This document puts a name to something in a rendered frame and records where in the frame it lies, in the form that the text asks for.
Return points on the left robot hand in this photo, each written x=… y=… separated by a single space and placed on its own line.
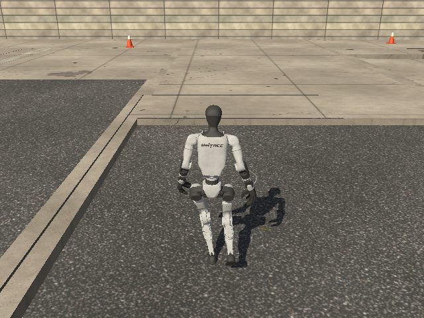
x=181 y=190

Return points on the robot torso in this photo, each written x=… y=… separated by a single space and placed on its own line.
x=212 y=157

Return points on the right robot forearm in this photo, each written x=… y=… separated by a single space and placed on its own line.
x=246 y=178

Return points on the humanoid robot head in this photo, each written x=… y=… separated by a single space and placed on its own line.
x=213 y=115

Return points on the right robot hand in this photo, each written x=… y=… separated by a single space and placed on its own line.
x=251 y=196

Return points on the left robot upper arm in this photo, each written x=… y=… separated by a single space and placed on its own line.
x=188 y=150

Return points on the right robot upper arm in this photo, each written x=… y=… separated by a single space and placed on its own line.
x=237 y=152

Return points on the left robot forearm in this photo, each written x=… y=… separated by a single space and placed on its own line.
x=182 y=174

